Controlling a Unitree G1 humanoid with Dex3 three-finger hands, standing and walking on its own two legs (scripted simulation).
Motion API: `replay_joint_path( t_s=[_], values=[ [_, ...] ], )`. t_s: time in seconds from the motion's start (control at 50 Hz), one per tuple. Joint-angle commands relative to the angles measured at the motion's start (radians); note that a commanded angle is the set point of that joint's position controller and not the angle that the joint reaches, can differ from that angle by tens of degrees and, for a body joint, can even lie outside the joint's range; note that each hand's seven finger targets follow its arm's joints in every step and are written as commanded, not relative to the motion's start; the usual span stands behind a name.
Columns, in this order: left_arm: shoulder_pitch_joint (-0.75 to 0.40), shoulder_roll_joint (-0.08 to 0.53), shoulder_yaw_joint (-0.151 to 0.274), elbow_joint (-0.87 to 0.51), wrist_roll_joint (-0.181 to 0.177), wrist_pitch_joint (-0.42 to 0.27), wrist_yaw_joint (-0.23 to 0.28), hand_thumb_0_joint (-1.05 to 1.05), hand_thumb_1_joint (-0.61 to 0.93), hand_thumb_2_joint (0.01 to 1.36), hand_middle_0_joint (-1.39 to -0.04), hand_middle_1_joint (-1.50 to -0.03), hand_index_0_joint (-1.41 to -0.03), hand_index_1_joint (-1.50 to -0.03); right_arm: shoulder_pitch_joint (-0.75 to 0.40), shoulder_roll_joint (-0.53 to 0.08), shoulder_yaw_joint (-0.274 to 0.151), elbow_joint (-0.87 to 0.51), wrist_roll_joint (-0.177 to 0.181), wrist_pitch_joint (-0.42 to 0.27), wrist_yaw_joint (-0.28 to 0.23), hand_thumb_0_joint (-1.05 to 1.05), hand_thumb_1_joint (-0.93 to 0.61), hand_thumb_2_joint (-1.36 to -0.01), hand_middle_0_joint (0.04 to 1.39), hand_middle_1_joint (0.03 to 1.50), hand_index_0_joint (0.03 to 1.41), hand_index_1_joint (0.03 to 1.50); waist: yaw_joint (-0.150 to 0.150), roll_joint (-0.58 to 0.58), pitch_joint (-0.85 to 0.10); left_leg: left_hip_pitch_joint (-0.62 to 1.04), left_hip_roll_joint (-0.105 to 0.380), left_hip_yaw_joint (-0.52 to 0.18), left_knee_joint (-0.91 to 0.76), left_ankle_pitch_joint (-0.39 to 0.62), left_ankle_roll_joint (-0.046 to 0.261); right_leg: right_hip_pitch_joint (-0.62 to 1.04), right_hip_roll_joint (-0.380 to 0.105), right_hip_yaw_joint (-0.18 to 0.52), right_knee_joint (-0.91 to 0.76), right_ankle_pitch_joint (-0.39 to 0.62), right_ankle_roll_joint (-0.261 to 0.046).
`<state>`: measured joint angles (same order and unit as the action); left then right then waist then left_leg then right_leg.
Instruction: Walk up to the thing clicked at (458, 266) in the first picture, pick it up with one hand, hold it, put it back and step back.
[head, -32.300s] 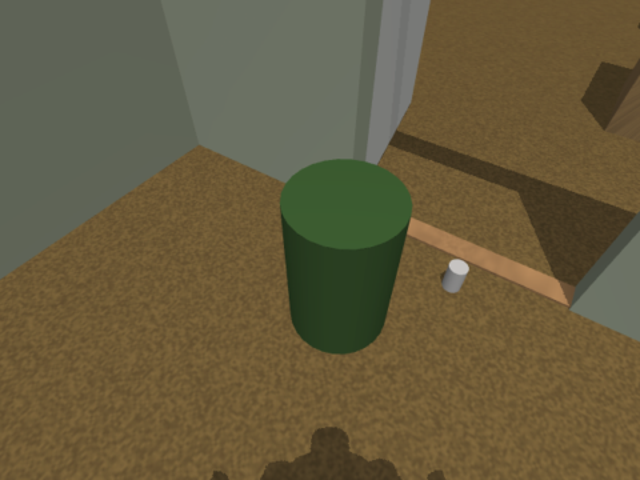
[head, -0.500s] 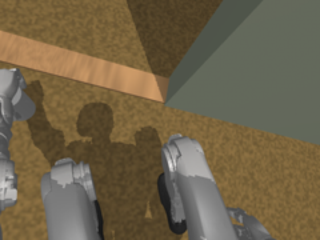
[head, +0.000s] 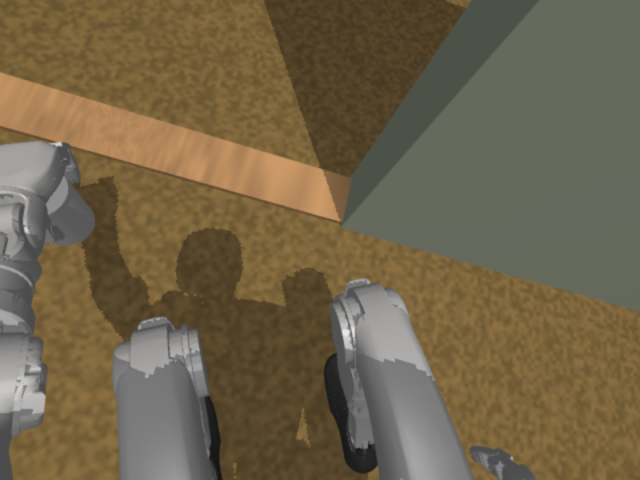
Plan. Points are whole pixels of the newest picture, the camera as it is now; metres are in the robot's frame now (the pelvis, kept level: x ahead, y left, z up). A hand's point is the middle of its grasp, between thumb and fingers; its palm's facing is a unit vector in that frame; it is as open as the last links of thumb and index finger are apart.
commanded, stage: lift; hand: left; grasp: from above
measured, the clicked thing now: (52, 207) +0.49 +0.28 -0.18
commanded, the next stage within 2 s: hold in 1.44 s
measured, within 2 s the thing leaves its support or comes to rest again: neither
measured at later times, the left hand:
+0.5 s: hand out of the picture +0.41 +0.28 +0.03, palm faces -0.42 -0.11 -0.90, open 9.5 cm
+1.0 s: hand out of the picture +0.35 +0.26 +0.21, palm faces -0.45 -0.12 -0.89, open 9.5 cm
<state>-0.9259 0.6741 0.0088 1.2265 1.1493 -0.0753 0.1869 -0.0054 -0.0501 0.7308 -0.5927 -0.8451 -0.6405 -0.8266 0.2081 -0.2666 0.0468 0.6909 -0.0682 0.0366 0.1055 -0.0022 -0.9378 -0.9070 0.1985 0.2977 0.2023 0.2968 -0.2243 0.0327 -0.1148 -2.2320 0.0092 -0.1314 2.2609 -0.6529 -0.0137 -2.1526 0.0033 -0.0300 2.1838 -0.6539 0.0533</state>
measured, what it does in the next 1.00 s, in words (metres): rises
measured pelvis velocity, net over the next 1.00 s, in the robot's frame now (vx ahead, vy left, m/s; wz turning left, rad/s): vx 0.03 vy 0.00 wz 0.08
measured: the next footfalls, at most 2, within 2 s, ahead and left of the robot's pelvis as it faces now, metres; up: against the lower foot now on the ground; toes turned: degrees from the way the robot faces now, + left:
none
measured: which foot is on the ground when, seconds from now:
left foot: down 0.00-1.00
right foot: down 0.00-1.00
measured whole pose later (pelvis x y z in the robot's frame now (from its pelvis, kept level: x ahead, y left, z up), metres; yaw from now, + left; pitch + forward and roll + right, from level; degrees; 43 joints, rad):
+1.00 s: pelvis +0.03 +0.00 +0.29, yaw +5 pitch +17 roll -2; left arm -0.36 0.44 -0.15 0.80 0.99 0.01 0.11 0.00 -0.03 0.68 -0.64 -0.76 -0.69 -0.74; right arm 0.23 -0.24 -0.02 0.72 0.04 0.02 -0.05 0.00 -0.92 -0.90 0.20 0.30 0.20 0.30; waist -0.07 0.04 -0.14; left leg -1.05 0.05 -0.03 1.24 -0.49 -0.01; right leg -1.02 -0.01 0.00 1.19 -0.47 0.04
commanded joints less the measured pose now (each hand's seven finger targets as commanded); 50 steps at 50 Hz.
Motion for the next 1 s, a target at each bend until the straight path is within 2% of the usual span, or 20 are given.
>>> replay_joint_path(
  t_s=[0.0, 0.04, 0.06, 0.08, 0.12, 0.14, 0.16, 0.22, 0.26, 0.3, 0.32, 0.4, 0.48, 0.54, 0.58, 0.64, 0.68, 0.76, 0.82, 0.98],
  values=[
    [-0.332, 0.24, 0.02, -0.233, -0.044, 0.014, -0.014, 0.0, 0.575, 0.953, -0.927, -0.948, -0.953, -0.921, 0.183, -0.232, -0.092, -0.043, 0.013, 0.001, -0.026, 0.0, -0.925, -0.909, 0.199, 0.3, 0.199, 0.3, 0.013, 0.243, -0.714, 0.578, -0.018, 0.094, -0.317, 0.133, 0.041, 0.386, 0.033, -0.086, -0.272, 0.172, -0.094],
    [-0.297, 0.251, 0.031, -0.269, -0.061, 0.008, -0.037, 0.0, 0.544, 0.948, -0.908, -0.936, -0.93, -0.913, 0.184, -0.24, -0.098, -0.053, 0.021, 0.004, -0.032, 0.0, -0.925, -0.909, 0.199, 0.3, 0.199, 0.3, 0.024, 0.226, -0.689, 0.58, -0.021, 0.088, -0.337, 0.115, 0.042, 0.394, 0.027, -0.081, -0.299, 0.15, -0.096],
    [-0.272, 0.232, 0.028, -0.282, -0.072, 0.005, -0.05, 0.0, 0.548, 0.924, -0.913, -0.917, -0.936, -0.894, 0.185, -0.242, -0.1, -0.055, 0.022, 0.004, -0.035, 0.0, -0.924, -0.909, 0.199, 0.3, 0.199, 0.3, 0.031, 0.215, -0.668, 0.591, -0.021, 0.081, -0.351, 0.12, 0.039, 0.388, 0.024, -0.084, -0.308, 0.148, -0.099],
    [-0.266, 0.207, 0.015, -0.324, -0.079, -0.002, -0.063, 0.0, 0.543, 0.922, -0.909, -0.909, -0.931, -0.887, 0.18, -0.235, -0.102, -0.064, 0.024, 0.004, -0.035, 0.0, -0.922, -0.908, 0.199, 0.3, 0.199, 0.3, 0.03, 0.224, -0.685, 0.614, -0.017, 0.078, -0.363, 0.13, 0.038, 0.396, 0.023, -0.083, -0.314, 0.158, -0.098],
    [-0.276, 0.245, 0.032, -0.426, -0.08, -0.011, -0.075, 0.0, 0.526, 0.931, -0.887, -0.942, -0.912, -0.916, 0.177, -0.231, -0.108, -0.08, 0.035, 0.007, -0.04, 0.0, -0.922, -0.909, 0.199, 0.3, 0.199, 0.3, 0.056, 0.251, -0.77, 0.679, -0.014, 0.074, -0.402, 0.139, 0.037, 0.447, 0.024, -0.076, -0.328, 0.172, -0.095],
    [-0.215, 0.243, 0.04, -0.411, -0.087, -0.011, -0.079, 0.0, 0.542, 0.906, -0.888, -0.951, -0.92, -0.919, 0.173, -0.228, -0.111, -0.089, 0.035, 0.01, -0.043, 0.0, -0.923, -0.909, 0.199, 0.3, 0.199, 0.3, 0.065, 0.219, -0.753, 0.676, -0.016, 0.077, -0.41, 0.129, 0.04, 0.461, 0.025, -0.073, -0.349, 0.161, -0.093],
    [-0.227, 0.24, 0.04, -0.486, -0.101, -0.018, -0.082, 0.0, 0.551, 0.908, -0.898, -0.941, -0.928, -0.91, 0.168, -0.223, -0.113, -0.099, 0.039, 0.01, -0.046, 0.0, -0.922, -0.909, 0.199, 0.3, 0.199, 0.3, 0.067, 0.224, -0.769, 0.689, -0.016, 0.081, -0.427, 0.116, 0.042, 0.487, 0.024, -0.069, -0.373, 0.152, -0.091],
    [-0.2, 0.23, 0.044, -0.567, -0.11, -0.019, -0.083, 0.0, 0.577, 0.929, -0.928, -0.919, -0.951, -0.896, 0.154, -0.219, -0.121, -0.103, 0.047, 0.012, -0.059, 0.0, -0.918, -0.907, 0.2, 0.3, 0.199, 0.3, 0.077, 0.239, -0.786, 0.772, -0.011, 0.068, -0.477, 0.128, 0.036, 0.511, 0.018, -0.066, -0.397, 0.169, -0.089],
    [-0.139, 0.219, 0.045, -0.564, -0.106, -0.004, -0.079, 0.0, 0.578, 0.918, -0.925, -0.914, -0.95, -0.889, 0.155, -0.214, -0.123, -0.103, 0.052, 0.015, -0.065, 0.0, -0.917, -0.907, 0.2, 0.3, 0.199, 0.3, 0.086, 0.232, -0.779, 0.832, -0.004, 0.056, -0.519, 0.154, 0.035, 0.531, 0.019, -0.066, -0.422, 0.189, -0.084],
    [-0.153, 0.23, 0.056, -0.641, -0.11, 0.007, -0.07, 0.0, 0.59, 0.909, -0.923, -0.912, -0.951, -0.883, 0.137, -0.21, -0.131, -0.111, 0.058, 0.019, -0.073, 0.0, -0.913, -0.905, 0.2, 0.3, 0.199, 0.3, 0.094, 0.26, -0.798, 0.892, -0.003, 0.049, -0.573, 0.148, 0.03, 0.57, 0.016, -0.065, -0.453, 0.19, -0.084],
    [-0.116, 0.19, 0.033, -0.624, -0.113, 0.018, -0.069, 0.0, 0.582, 0.927, -0.929, -0.91, -0.951, -0.886, 0.133, -0.201, -0.129, -0.109, 0.06, 0.021, -0.076, 0.0, -0.913, -0.906, 0.2, 0.3, 0.199, 0.3, 0.088, 0.251, -0.766, 0.908, 0.0, 0.05, -0.594, 0.146, 0.03, 0.582, 0.018, -0.065, -0.477, 0.188, -0.082],
    [-0.051, 0.162, 0.024, -0.659, -0.132, 0.055, -0.073, 0.0, 0.568, 0.915, -0.912, -0.9, -0.935, -0.877, 0.103, -0.192, -0.136, -0.103, 0.071, 0.022, -0.092, 0.0, -0.909, -0.904, 0.2, 0.3, 0.199, 0.3, 0.101, 0.235, -0.726, 1.012, 0.003, 0.039, -0.702, 0.133, 0.025, 0.669, 0.017, -0.06, -0.568, 0.178, -0.078],
    [0.038, 0.089, -0.023, -0.683, -0.161, 0.083, -0.093, 0.0, 0.583, 0.92, -0.932, -0.891, -0.951, -0.871, 0.07, -0.169, -0.134, -0.097, 0.078, 0.019, -0.108, 0.0, -0.91, -0.904, 0.2, 0.3, 0.199, 0.3, 0.097, 0.178, -0.659, 1.061, 0.004, 0.07, -0.766, 0.146, 0.03, 0.776, 0.019, -0.042, -0.687, 0.181, -0.074],
    [0.122, 0.071, -0.037, -0.716, -0.176, 0.091, -0.104, 0.0, 0.592, 0.908, -0.952, -0.861, -0.966, -0.847, 0.05, -0.15, -0.129, -0.102, 0.085, 0.012, -0.12, 0.0, -0.912, -0.904, 0.2, 0.3, 0.2, 0.3, 0.107, 0.137, -0.625, 1.094, 0.001, 0.095, -0.816, 0.161, 0.034, 0.88, 0.022, -0.028, -0.776, 0.19, -0.073],
    [0.126, 0.091, -0.021, -0.738, -0.17, 0.087, -0.106, 0.0, 0.594, 0.892, -0.951, -0.849, -0.966, -0.834, 0.048, -0.15, -0.128, -0.095, 0.089, 0.007, -0.13, 0.0, -0.91, -0.904, 0.2, 0.3, 0.2, 0.3, 0.113, 0.133, -0.603, 1.131, 0.001, 0.099, -0.859, 0.177, 0.034, 0.934, 0.019, -0.019, -0.816, 0.208, -0.073],
    [0.197, 0.067, -0.024, -0.714, -0.168, 0.086, -0.094, 0.0, 0.579, 0.874, -0.945, -0.834, -0.958, -0.821, 0.035, -0.135, -0.121, -0.094, 0.095, -0.001, -0.143, 0.0, -0.912, -0.905, 0.2, 0.3, 0.2, 0.3, 0.12, 0.104, -0.513, 1.18, 0.005, 0.094, -0.943, 0.161, 0.031, 1.002, 0.023, -0.013, -0.888, 0.192, -0.072],
    [0.177, 0.058, -0.024, -0.708, -0.166, 0.083, -0.083, 0.0, 0.566, 0.866, -0.938, -0.814, -0.949, -0.804, 0.03, -0.135, -0.119, -0.088, 0.098, -0.008, -0.15, 0.0, -0.909, -0.904, 0.2, 0.3, 0.2, 0.3, 0.119, 0.103, -0.479, 1.231, 0.008, 0.08, -1.01, 0.13, 0.027, 1.036, 0.023, -0.008, -0.933, 0.169, -0.072],
    [0.21, 0.037, -0.038, -0.675, -0.157, 0.08, -0.061, 0.0, 0.567, 0.873, -0.937, -0.82, -0.948, -0.81, 0.026, -0.125, -0.12, -0.08, 0.102, -0.024, -0.159, 0.0, -0.91, -0.905, 0.2, 0.3, 0.2, 0.3, 0.133, 0.077, -0.436, 1.308, 0.006, 0.084, -1.094, 0.149, 0.025, 1.131, 0.027, 0.004, -1.028, 0.175, -0.072],
    [0.21, -0.006, -0.072, -0.66, -0.158, 0.078, -0.053, 0.0, 0.571, 0.877, -0.942, -0.83, -0.953, -0.82, 0.031, -0.122, -0.121, -0.075, 0.103, -0.038, -0.165, 0.0, -0.912, -0.906, 0.2, 0.3, 0.2, 0.3, 0.13, 0.076, -0.402, 1.363, 0.002, 0.095, -1.154, 0.155, 0.024, 1.193, 0.026, 0.016, -1.103, 0.181, -0.072],
    [0.247, -0.044, -0.095, -0.601, -0.161, 0.086, -0.017, 0.0, 0.561, 0.853, -0.934, -0.81, -0.946, -0.8, 0.045, -0.116, -0.122, -0.059, 0.102, -0.063, -0.174, 0.0, -0.907, -0.905, 0.2, 0.3, 0.2, 0.3, 0.147, 0.049, -0.329, 1.496, -0.008, 0.106, -1.303, 0.21, 0.019, 1.346, 0.032, 0.024, -1.256, 0.23, -0.069]
  ],
)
